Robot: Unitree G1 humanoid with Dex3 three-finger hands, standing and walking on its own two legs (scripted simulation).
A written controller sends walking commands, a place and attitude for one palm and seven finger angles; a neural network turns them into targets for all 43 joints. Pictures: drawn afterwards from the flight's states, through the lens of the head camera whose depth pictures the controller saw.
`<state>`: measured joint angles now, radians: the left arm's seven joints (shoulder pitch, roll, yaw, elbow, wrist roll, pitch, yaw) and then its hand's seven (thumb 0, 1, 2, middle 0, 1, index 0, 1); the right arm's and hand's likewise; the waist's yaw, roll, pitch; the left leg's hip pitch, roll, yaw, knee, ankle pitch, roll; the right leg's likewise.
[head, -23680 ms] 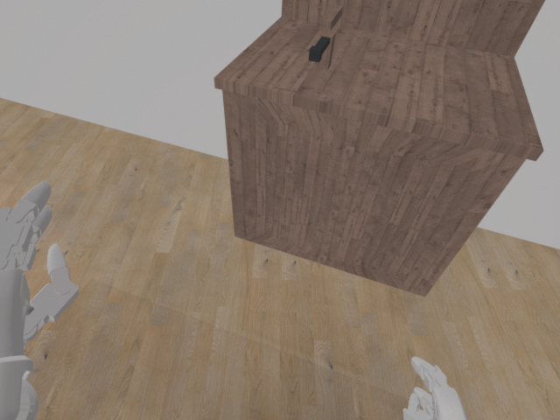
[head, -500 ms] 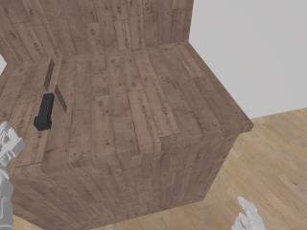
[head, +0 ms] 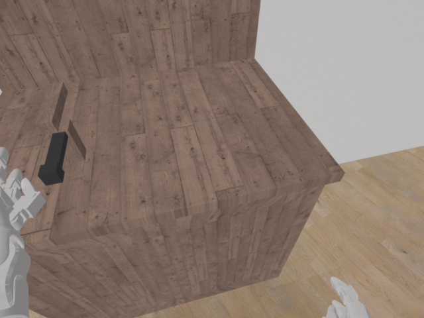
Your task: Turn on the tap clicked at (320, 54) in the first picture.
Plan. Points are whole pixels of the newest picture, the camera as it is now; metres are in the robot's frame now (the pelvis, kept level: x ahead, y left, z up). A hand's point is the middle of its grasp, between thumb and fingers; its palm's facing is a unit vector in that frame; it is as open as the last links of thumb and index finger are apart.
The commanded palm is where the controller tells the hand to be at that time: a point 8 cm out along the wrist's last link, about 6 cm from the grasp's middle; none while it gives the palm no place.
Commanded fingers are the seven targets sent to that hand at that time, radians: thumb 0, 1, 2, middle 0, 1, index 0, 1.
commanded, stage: push the lever round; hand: left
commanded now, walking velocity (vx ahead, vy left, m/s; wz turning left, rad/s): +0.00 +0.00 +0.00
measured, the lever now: (51, 173) +0.31 +0.32 +0.13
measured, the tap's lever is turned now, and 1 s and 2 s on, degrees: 0 15 46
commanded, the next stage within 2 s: none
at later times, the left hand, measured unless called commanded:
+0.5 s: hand (57, 196) +0.27 +0.29 +0.12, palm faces +0.62 -0.78 -0.07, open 7.7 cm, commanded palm +0.23 +0.32 +0.13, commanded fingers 0.00 0.90 0.90 -0.15 -0.15 -0.15 -0.15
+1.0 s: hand (77, 190) +0.28 +0.26 +0.12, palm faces +0.69 -0.72 -0.05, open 7.6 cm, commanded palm +0.24 +0.28 +0.13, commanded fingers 0.00 0.90 0.90 -0.15 -0.15 -0.15 -0.15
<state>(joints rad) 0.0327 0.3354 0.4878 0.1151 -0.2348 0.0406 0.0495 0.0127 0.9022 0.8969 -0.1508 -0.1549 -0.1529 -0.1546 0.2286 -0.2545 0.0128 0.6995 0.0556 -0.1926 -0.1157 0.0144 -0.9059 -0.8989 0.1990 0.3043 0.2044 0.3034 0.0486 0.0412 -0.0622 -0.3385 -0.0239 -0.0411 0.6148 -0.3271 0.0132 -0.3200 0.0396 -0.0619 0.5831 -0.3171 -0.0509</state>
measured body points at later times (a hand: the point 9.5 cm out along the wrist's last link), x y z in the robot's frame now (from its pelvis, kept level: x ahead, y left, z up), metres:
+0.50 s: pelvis -0.01 -0.01 +0.00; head -0.01 -0.03 +0.45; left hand +0.23 +0.33 +0.13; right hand +0.18 -0.24 -0.09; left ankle -0.01 +0.11 -0.73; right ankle -0.01 -0.09 -0.73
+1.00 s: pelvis -0.02 -0.01 +0.00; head -0.02 -0.03 +0.45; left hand +0.24 +0.30 +0.13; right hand +0.18 -0.23 -0.09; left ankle -0.01 +0.11 -0.73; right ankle -0.01 -0.09 -0.73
